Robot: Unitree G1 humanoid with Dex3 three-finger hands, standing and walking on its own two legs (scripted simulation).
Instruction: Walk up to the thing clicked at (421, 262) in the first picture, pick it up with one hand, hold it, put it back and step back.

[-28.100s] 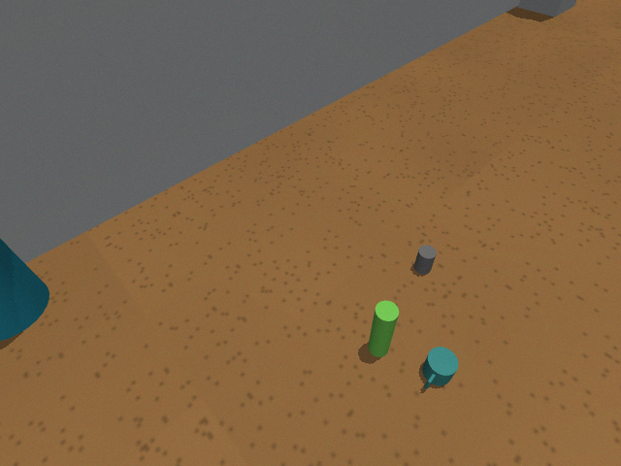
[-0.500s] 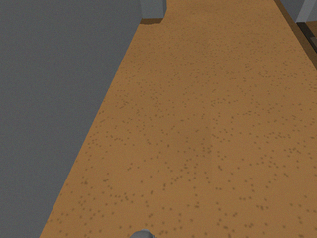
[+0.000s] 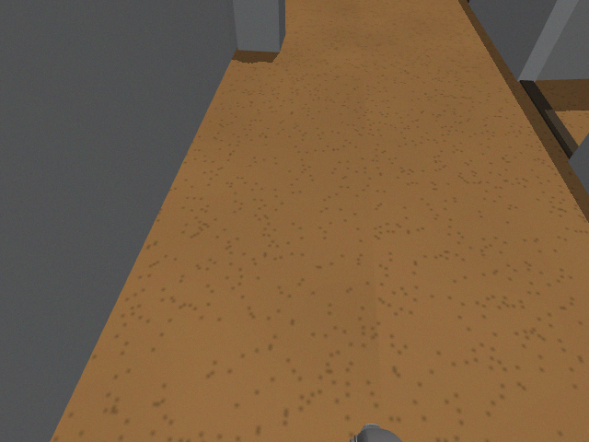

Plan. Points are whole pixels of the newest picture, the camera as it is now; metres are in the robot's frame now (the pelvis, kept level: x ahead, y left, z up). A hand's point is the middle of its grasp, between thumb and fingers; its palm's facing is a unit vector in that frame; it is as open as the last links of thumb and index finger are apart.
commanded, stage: walk up
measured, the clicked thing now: out of the picture -0.04 -0.39 -0.72
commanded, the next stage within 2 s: stand in 1.62 s
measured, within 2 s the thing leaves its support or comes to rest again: neither
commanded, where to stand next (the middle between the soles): +0.34 -0.01 m, yaw -1 degrees
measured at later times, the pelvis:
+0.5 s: pelvis +0.16 -0.03 +0.00, yaw +0 degrees
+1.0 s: pelvis +0.27 +0.02 -0.01, yaw -1 degrees
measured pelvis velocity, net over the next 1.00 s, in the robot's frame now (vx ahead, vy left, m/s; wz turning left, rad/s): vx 0.27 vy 0.02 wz -0.02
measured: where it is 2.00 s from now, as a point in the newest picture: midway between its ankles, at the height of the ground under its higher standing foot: (297, 434)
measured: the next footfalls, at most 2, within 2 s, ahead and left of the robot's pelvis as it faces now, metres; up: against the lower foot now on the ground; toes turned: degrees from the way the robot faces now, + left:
right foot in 0.12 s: +0.20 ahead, -0.14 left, +0.00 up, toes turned -5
left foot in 0.58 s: +0.33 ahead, +0.12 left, +0.00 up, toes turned +3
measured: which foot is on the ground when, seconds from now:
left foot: down 0.00-0.14, up 0.16-0.56, down 0.58-1.00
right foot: up 0.00-0.10, down 0.12-0.62, up 0.64-1.00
